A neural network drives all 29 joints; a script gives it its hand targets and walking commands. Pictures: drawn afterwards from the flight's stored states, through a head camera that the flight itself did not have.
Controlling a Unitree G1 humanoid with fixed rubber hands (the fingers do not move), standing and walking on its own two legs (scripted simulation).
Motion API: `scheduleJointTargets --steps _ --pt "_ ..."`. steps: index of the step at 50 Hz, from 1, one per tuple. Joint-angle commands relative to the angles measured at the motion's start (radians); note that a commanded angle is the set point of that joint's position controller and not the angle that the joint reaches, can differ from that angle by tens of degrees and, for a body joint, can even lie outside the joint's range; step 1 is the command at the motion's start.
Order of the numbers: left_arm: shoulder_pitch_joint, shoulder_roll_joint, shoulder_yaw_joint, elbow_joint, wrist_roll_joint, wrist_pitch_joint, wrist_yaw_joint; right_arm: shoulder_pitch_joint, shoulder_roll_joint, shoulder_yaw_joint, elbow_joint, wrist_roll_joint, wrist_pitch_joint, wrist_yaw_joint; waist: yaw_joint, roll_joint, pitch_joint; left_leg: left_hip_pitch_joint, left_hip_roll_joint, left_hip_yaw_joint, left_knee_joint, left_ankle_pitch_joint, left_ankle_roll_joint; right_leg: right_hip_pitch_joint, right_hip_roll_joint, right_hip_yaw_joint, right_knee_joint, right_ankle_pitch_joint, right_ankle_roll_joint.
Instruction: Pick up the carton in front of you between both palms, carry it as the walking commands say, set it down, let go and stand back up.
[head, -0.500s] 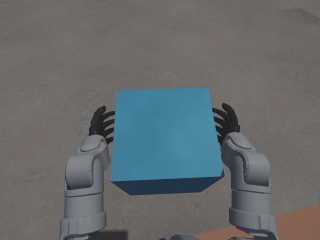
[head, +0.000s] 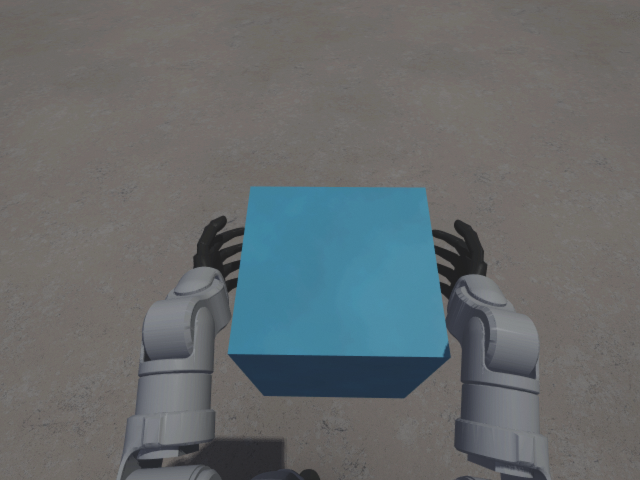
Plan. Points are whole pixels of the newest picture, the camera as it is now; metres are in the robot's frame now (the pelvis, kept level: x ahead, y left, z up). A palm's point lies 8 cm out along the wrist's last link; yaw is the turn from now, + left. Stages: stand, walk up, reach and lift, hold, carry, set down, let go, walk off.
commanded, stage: carry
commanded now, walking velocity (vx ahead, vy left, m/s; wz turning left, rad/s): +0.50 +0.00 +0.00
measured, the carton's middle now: (335, 303) +0.33 +0.03 +0.03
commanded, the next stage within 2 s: none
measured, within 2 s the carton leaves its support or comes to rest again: neither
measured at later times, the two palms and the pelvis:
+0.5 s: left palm (290, 151) +0.62 +0.15 +0.06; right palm (461, 155) +0.63 -0.15 +0.07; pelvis +0.31 -0.01 -0.02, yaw +1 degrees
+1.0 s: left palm (279, 81) +0.86 +0.21 +0.07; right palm (419, 76) +0.87 -0.09 +0.09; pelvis +0.60 +0.05 +0.00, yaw +0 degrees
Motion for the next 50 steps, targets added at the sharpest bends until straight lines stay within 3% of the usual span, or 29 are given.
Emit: scheduleJointTargets --steps 1,2,3,4,6,7,9,11,12,15,16,19,20,21,22,23,24,25,29,33,35,38,39,43,44,45,46,48,50 --pt "-0.495 -0.790 -0.632 -0.110 -0.196 0.011 -0.077 -0.475 0.583 0.537 0.014 0.089 -0.015 -0.014 -0.154 0.124 -0.457 0.904 0.260 -0.218 0.184 0.482 0.133 -0.485 -0.082 0.058 0.529 0.242 0.085" --pt "-0.439 -0.744 -0.603 -0.094 -0.189 0.018 -0.069 -0.414 0.586 0.546 0.008 0.098 -0.018 -0.027 -0.194 0.194 -0.605 1.131 0.401 -0.504 0.285 0.487 0.255 -0.724 -0.047 0.078 0.721 0.054 0.096" --pt "-0.474 -0.748 -0.601 -0.111 -0.187 0.018 -0.063 -0.384 0.619 0.549 0.047 0.106 -0.017 -0.034 -0.236 0.144 -0.647 1.109 0.451 -0.713 0.184 0.135 0.352 -0.843 -0.078 0.095 0.778 0.114 0.095" --pt "-0.483 -0.743 -0.563 -0.111 -0.153 0.007 -0.065 -0.394 0.660 0.584 0.034 0.125 -0.016 -0.025 -0.216 -0.013 -0.547 0.914 0.401 -0.696 0.091 -0.114 0.298 -0.799 -0.123 0.100 0.633 0.186 0.076" --pt "-0.472 -0.781 -0.524 -0.095 -0.094 0.000 -0.066 -0.608 0.774 0.725 -0.103 0.243 -0.031 0.020 -0.180 -0.076 -0.412 0.606 0.356 -0.664 0.031 -0.303 0.255 -0.737 -0.159 0.117 0.444 0.267 0.070" --pt "-0.495 -0.812 -0.540 -0.100 -0.081 -0.008 -0.069 -0.578 0.782 0.697 -0.051 0.230 -0.032 0.042 -0.158 -0.032 -0.382 0.512 0.336 -0.595 0.007 -0.391 0.217 -0.675 -0.167 0.096 0.397 0.308 0.077" --pt "-0.392 -0.822 -0.522 -0.049 -0.013 -0.031 -0.064 -0.616 0.809 0.737 -0.082 0.269 -0.054 0.067 -0.156 0.015 -0.332 0.451 0.255 -0.452 -0.009 -0.306 0.170 -0.669 -0.173 0.048 0.254 0.361 0.082" --pt "-0.384 -0.828 -0.526 -0.072 0.014 -0.065 -0.067 -0.639 0.824 0.756 -0.073 0.282 -0.075 0.083 -0.160 0.007 -0.335 0.470 0.268 -0.392 0.000 -0.170 0.168 -0.656 -0.188 0.021 0.075 0.420 0.089" --pt "-0.471 -0.852 -0.568 -0.131 -0.015 -0.080 -0.073 -0.611 0.825 0.743 -0.069 0.269 -0.087 0.092 -0.164 0.080 -0.347 0.460 0.252 -0.362 -0.001 -0.084 0.162 -0.617 -0.178 0.002 0.005 0.461 0.088" --pt "-0.494 -0.836 -0.602 -0.171 -0.019 -0.104 -0.062 -0.504 0.832 0.696 0.028 0.235 -0.094 0.099 -0.169 0.099 -0.335 0.499 0.195 -0.248 0.010 0.138 0.104 -0.516 -0.146 -0.057 -0.224 0.576 0.085" --pt "-0.453 -0.841 -0.620 -0.180 -0.027 -0.103 -0.062 -0.504 0.802 0.713 -0.051 0.244 -0.103 0.102 -0.173 0.162 -0.347 0.560 0.177 -0.196 0.007 0.171 0.096 -0.523 -0.125 -0.079 -0.276 0.617 0.082" --pt "-0.365 -0.792 -0.620 -0.152 -0.040 -0.088 -0.062 -0.464 0.746 0.717 -0.063 0.213 -0.089 0.074 -0.171 0.104 -0.323 0.572 0.193 -0.161 0.014 0.179 0.065 -0.396 -0.100 -0.101 -0.486 0.641 0.066" --pt "-0.404 -0.754 -0.623 -0.174 -0.045 -0.075 -0.061 -0.425 0.723 0.692 -0.036 0.198 -0.077 0.065 -0.159 0.132 -0.322 0.574 0.172 -0.119 0.078 0.299 0.043 -0.302 -0.070 -0.136 -0.556 0.628 0.065" --pt "-0.384 -0.743 -0.611 -0.191 -0.054 -0.064 -0.061 -0.405 0.724 0.699 -0.049 0.199 -0.066 0.059 -0.140 0.074 -0.371 0.542 0.161 -0.052 0.196 0.324 0.003 -0.121 -0.065 -0.162 -0.653 0.734 0.058" --pt "-0.399 -0.729 -0.610 -0.203 -0.060 -0.051 -0.059 -0.456 0.702 0.706 -0.093 0.220 -0.068 0.053 -0.122 0.061 -0.438 0.426 0.136 -0.010 0.343 0.213 -0.021 0.099 -0.111 -0.123 -0.677 0.739 0.038" --pt "-0.398 -0.720 -0.597 -0.220 -0.064 -0.037 -0.057 -0.446 0.674 0.689 -0.090 0.206 -0.050 0.047 -0.112 -0.034 -0.486 0.219 0.118 -0.034 0.506 -0.120 -0.033 0.302 -0.319 0.132 -0.667 0.730 0.003" --pt "-0.383 -0.690 -0.580 -0.172 -0.060 -0.030 -0.051 -0.497 0.662 0.689 -0.144 0.201 -0.040 0.039 -0.121 -0.303 -0.550 -0.079 -0.016 -0.037 0.729 -0.648 -0.075 0.504 -0.551 0.579 -0.691 0.828 -0.137" --pt "-0.392 -0.680 -0.583 -0.181 -0.074 -0.020 -0.043 -0.491 0.630 0.663 -0.118 0.180 -0.023 0.026 -0.103 -0.252 -0.515 -0.212 -0.007 -0.112 0.835 -0.727 -0.066 0.521 -0.546 0.628 -0.710 0.797 -0.193" --pt "-0.457 -0.681 -0.589 -0.214 -0.102 0.037 -0.046 -0.451 0.634 0.610 -0.072 0.153 0.030 0.014 -0.110 -0.081 -0.382 -0.191 0.092 -0.145 0.671 -0.614 -0.057 0.301 -0.462 0.329 -0.755 0.795 -0.069" --pt "-0.423 -0.711 -0.588 -0.231 -0.118 0.086 -0.066 -0.442 0.661 0.639 -0.111 0.155 0.074 0.026 -0.107 -0.210 -0.307 -0.099 0.064 -0.054 0.354 -0.582 -0.100 0.226 -0.397 0.140 -0.822 0.813 -0.055" --pt "-0.386 -0.730 -0.606 -0.240 -0.122 0.119 -0.070 -0.442 0.682 0.624 -0.128 0.144 0.100 0.026 -0.109 -0.151 -0.269 -0.030 0.059 -0.011 0.252 -0.443 -0.107 0.139 -0.370 0.060 -0.860 0.770 -0.027" --pt "-0.370 -0.724 -0.602 -0.312 -0.118 0.151 -0.079 -0.386 0.695 0.630 -0.138 0.146 0.141 0.045 -0.104 -0.171 -0.194 -0.039 0.054 0.024 0.120 -0.350 -0.112 0.159 -0.349 -0.012 -0.862 0.804 -0.016" --pt "-0.304 -0.721 -0.597 -0.268 -0.105 0.168 -0.081 -0.380 0.698 0.644 -0.141 0.148 0.161 0.049 -0.101 -0.240 -0.179 -0.034 0.042 0.045 0.097 -0.342 -0.109 0.178 -0.352 0.002 -0.869 0.802 -0.010" --pt "-0.265 -0.764 -0.664 -0.401 -0.130 0.220 -0.106 -0.299 0.749 0.698 -0.242 0.194 0.212 0.090 -0.116 -0.141 -0.229 0.314 0.016 0.114 -0.058 -0.329 -0.090 0.065 -0.303 -0.098 -0.659 0.708 0.040" --pt "-0.211 -0.798 -0.684 -0.395 -0.156 0.235 -0.111 -0.296 0.749 0.718 -0.287 0.216 0.220 0.093 -0.121 -0.074 -0.302 0.528 0.062 0.064 -0.031 -0.388 -0.075 -0.052 -0.271 -0.149 -0.496 0.724 0.072" --pt "-0.219 -0.785 -0.705 -0.462 -0.168 0.248 -0.113 -0.225 0.752 0.710 -0.289 0.214 0.231 0.099 -0.144 0.150 -0.364 0.673 0.311 -0.311 -0.160 -0.495 0.014 -0.240 -0.180 -0.176 -0.163 0.592 0.125" --pt "-0.192 -0.786 -0.713 -0.481 -0.174 0.266 -0.124 -0.150 0.734 0.687 -0.255 0.190 0.242 0.102 -0.152 0.374 -0.332 0.781 0.430 -0.593 -0.234 -0.398 0.145 -0.522 -0.092 -0.105 0.034 0.249 0.131" --pt "-0.184 -0.848 -0.749 -0.549 -0.202 0.267 -0.153 -0.139 0.812 0.732 -0.349 0.206 0.249 0.125 -0.157 0.036 -0.344 0.756 0.432 -0.494 -0.148 -0.238 0.157 -0.609 -0.195 0.031 0.176 0.277 0.089" --pt "-0.160 -0.954 -0.786 -0.580 -0.212 0.267 -0.173 -0.156 0.896 0.780 -0.434 0.256 0.241 0.157 -0.141 0.039 -0.292 0.590 0.380 -0.327 -0.211 -0.285 0.071 -0.543 -0.260 0.046 0.059 0.414 0.087"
